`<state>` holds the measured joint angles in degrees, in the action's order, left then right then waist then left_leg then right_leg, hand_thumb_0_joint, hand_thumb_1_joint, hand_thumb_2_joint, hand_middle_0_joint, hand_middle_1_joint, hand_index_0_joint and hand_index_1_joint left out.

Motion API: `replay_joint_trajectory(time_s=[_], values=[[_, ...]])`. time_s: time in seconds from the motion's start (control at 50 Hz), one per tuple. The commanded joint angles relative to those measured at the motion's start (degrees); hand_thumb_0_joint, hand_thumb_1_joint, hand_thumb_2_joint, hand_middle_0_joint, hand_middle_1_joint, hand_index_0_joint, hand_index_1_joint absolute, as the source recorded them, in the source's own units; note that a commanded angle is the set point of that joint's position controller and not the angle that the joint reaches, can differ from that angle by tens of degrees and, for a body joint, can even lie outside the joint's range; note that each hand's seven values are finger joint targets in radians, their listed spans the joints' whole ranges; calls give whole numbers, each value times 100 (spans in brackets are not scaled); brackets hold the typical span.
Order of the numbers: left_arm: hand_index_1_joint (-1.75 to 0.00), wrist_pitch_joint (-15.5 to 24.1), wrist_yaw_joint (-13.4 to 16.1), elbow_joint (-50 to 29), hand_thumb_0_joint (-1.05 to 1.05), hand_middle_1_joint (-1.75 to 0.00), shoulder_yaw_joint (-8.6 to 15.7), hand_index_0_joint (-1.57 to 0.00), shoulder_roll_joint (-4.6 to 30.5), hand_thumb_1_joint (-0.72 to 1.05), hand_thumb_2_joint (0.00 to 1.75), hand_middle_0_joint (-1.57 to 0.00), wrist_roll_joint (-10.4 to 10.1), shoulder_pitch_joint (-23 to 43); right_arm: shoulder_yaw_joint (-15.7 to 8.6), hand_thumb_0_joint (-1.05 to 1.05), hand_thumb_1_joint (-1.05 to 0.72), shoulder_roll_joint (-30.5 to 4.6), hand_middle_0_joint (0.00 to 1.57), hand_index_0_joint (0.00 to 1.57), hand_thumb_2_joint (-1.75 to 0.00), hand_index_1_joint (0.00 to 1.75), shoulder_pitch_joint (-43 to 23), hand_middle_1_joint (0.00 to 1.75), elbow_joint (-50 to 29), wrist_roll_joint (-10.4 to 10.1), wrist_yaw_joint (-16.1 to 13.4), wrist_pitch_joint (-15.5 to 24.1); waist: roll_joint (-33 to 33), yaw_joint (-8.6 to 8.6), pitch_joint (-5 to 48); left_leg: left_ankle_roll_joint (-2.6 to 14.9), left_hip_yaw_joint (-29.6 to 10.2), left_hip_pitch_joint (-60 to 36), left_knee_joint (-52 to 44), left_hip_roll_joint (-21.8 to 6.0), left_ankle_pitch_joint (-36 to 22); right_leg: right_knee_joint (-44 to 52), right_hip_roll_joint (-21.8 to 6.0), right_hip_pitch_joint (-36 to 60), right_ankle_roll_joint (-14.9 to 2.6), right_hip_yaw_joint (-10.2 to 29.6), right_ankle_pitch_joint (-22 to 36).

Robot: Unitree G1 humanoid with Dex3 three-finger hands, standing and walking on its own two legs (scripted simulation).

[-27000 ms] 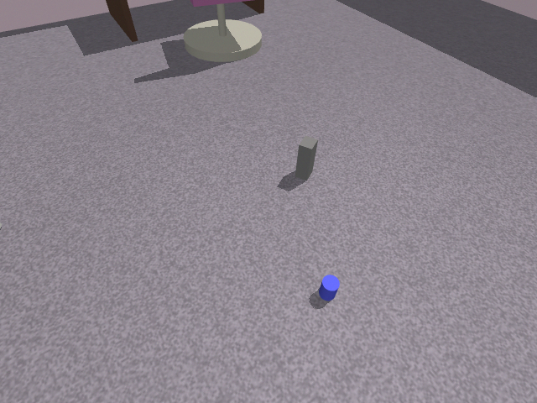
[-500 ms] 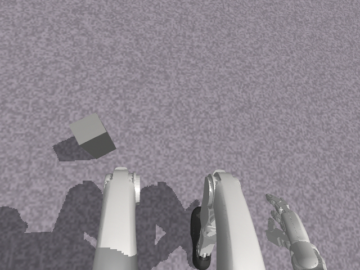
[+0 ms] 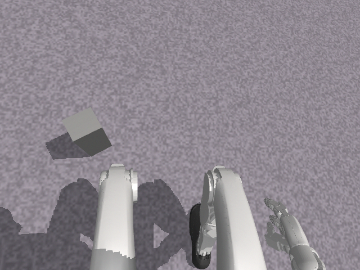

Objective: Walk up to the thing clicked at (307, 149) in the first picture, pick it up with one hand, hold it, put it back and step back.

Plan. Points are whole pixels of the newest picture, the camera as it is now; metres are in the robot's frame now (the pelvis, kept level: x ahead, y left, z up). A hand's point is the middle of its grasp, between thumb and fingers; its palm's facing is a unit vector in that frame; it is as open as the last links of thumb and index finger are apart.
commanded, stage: go down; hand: left
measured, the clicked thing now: (90, 135) +0.44 +0.26 -0.31
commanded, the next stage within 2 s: approach in 0.48 s
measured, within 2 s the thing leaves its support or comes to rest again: neither
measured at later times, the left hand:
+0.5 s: hand out of the picture +0.32 +0.45 -0.01, palm faces +0.32 -0.94 -0.12, open 17.7 cm
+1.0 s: hand (0, 152) +0.33 +0.40 -0.14, palm faces +0.30 -0.95 +0.02, open 17.6 cm
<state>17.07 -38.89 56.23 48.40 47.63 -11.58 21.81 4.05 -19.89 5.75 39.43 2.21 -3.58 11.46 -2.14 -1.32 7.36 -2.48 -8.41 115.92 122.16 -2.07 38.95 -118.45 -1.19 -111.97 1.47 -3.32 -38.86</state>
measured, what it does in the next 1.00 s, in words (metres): lowers itself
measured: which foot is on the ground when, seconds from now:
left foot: down 0.00-1.00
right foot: down 0.00-1.00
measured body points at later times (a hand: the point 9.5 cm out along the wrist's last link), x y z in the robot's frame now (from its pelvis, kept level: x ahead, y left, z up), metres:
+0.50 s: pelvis +0.00 +0.00 -0.02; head +0.20 +0.07 +0.38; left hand +0.30 +0.50 +0.00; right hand +0.18 -0.27 -0.12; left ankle +0.08 +0.14 -0.39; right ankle +0.10 -0.13 -0.39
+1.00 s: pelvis -0.01 +0.00 -0.08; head +0.20 +0.10 +0.30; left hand +0.31 +0.45 -0.14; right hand +0.19 -0.26 -0.17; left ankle +0.08 +0.14 -0.39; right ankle +0.10 -0.13 -0.39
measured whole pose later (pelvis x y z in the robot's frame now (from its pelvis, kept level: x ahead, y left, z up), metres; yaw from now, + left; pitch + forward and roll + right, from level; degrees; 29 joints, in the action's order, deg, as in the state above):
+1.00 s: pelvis -0.01 +0.00 -0.08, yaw -3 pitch +27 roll -8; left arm 37.9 -42.5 69.5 49.7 45.1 -17.9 29.1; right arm 8.7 -20.7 -0.4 40.2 7.0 -0.5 12.5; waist -6.8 -4.1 0.4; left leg -2.9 -11.1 126.4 138.2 -1.7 39.7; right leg -133.0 0.5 -122.3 2.4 -3.5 -38.5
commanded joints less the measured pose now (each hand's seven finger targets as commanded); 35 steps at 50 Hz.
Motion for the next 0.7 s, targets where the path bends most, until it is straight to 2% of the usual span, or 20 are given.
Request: replay_joint_trajectory(time_s=[0.0,0.06,0.1,0.14,0.18,0.22,0.28,0.3,0.38,0.46,0.48,0.52,0.54,0.56,0.58,0.6,0.64,0.66,0.68], values=[[-4,349,-37,-928,0,-5,499,-6,2389,-60,3,-5,-211,697,-458,0,-89,-1284,20,20,-90,30,572,30,-336,-16,-116,161,1293,245,3164,351,443,-2483,-1710,24,-648,1087,194,1429,-349,-234,554],[-5,350,-27,-1132,0,-6,630,-7,2600,-61,3,-6,-212,762,-455,0,-89,-1317,20,20,-90,30,574,30,-397,-10,-109,137,1380,338,3408,345,478,-2557,-1674,33,-745,1062,189,1549,-347,-221,636],[-5,320,-44,-1066,0,-6,541,-7,2554,-61,3,-6,-192,738,-440,0,-89,-1310,20,20,-90,30,631,30,-289,-10,-103,121,1505,336,3363,322,452,-2636,-1695,27,-700,1002,190,1388,-358,-229,605],[-5,326,-18,-1199,0,-6,690,-6,2753,-60,3,-6,-193,811,-449,0,-89,-1336,20,20,-90,30,548,30,-402,-17,-109,113,1488,346,3387,331,452,-2574,-1696,27,-618,1009,192,1422,-348,-229,547],[-6,308,-27,-1122,0,-6,603,-6,2562,-61,4,-6,-223,723,-434,0,-89,-1311,20,20,-90,30,571,30,-330,-33,-93,103,1475,343,3249,330,446,-2517,-1700,27,-609,970,199,1332,-350,-246,542],[-5,308,-39,-1103,0,-6,638,-6,2589,-61,4,-6,-227,772,-435,0,-89,-1334,20,20,-90,30,581,30,-292,-33,-86,89,1649,347,3184,305,376,-2612,-1732,15,-627,847,193,1119,-371,-269,578],[-6,312,-62,-951,0,-6,700,-7,2645,-61,3,-6,-259,810,-428,0,-89,-1354,20,20,-90,30,546,30,-378,-26,-76,74,1404,262,3216,335,440,-2463,-1524,33,-798,889,188,1242,-353,-244,685],[-5,328,-90,-945,0,-5,645,-6,2598,-61,3,-6,-257,858,-420,0,-89,-1335,20,20,-90,30,525,30,-386,-23,-73,83,1337,229,3161,354,479,-2345,-1482,51,-779,915,189,1251,-349,-230,654],[-5,376,-159,-711,0,-6,690,-6,2681,-61,3,-6,-257,920,-408,0,-89,-1344,20,20,-90,30,515,30,-395,0,-61,98,1158,193,3103,386,525,-2128,-1352,57,-681,949,197,1337,-326,-205,542],[-5,422,-201,-847,0,-6,815,-7,2907,-61,3,-6,-278,890,-398,0,-89,-1368,20,20,-90,30,504,30,-445,-4,-44,93,1214,298,3326,380,547,-2129,-1345,57,-663,915,202,1491,-321,-208,509],[-5,417,-224,-789,0,-6,824,-6,2870,-61,3,-5,-285,822,-400,0,-89,-1391,20,20,-90,30,474,30,-453,-7,-46,95,1227,313,3335,375,530,-2194,-1365,59,-694,878,206,1427,-328,-220,551],[-5,397,-281,-755,0,-6,626,-7,2534,-61,3,-6,-303,803,-418,0,-89,-1399,20,20,-90,30,552,30,-353,-1,-44,85,1377,215,3272,342,493,-2357,-1379,45,-801,778,202,1231,-346,-262,668],[-5,409,-285,-1006,0,-6,718,-6,2709,-60,3,-6,-328,897,-435,0,-89,-1426,20,20,-90,30,543,30,-371,-5,-45,94,1454,291,3368,337,495,-2394,-1369,39,-801,753,200,1230,-351,-248,668],[-10,396,-281,-997,0,-8,727,-8,2743,-61,3,-10,-326,903,-440,0,-92,-1421,20,20,-90,30,560,30,-350,-17,-39,87,1464,280,3353,335,475,-2406,-1401,33,-751,749,200,1196,-349,-260,629],[-7,411,-269,-1147,0,-6,860,-10,2898,-60,0,-10,-352,863,-441,0,-89,-1441,20,20,-89,30,459,30,-443,-30,-47,93,1512,375,3400,346,488,-2377,-1407,40,-716,739,207,1202,-346,-259,622],[-6,406,-238,-1025,0,-5,877,-10,2901,-61,0,-11,-367,831,-405,0,-90,-1408,20,20,-90,30,467,30,-440,-28,-34,89,1405,321,3334,349,491,-2253,-1380,39,-688,753,206,1294,-338,-260,583],[-6,478,-263,-774,0,-6,743,-10,2409,-61,0,-11,-443,674,-397,0,-90,-1350,20,20,-90,30,471,30,-295,-28,-13,89,1351,283,3034,331,431,-2171,-1348,32,-670,605,222,958,-357,-312,578],[-6,541,-292,-566,0,-6,631,-10,2219,-61,0,-10,-484,767,-387,0,-90,-1322,20,20,-90,30,480,30,-219,-21,-3,101,1207,165,2750,350,396,-1964,-1297,35,-455,607,226,784,-352,-321,391],[-6,628,-306,-353,0,-6,608,-10,1984,-61,0,-10,-553,682,-384,0,-90,-1300,20,20,-90,30,466,30,-181,-2,-2,115,1105,138,2641,355,417,-1900,-1179,35,-520,584,231,724,-351,-314,445]])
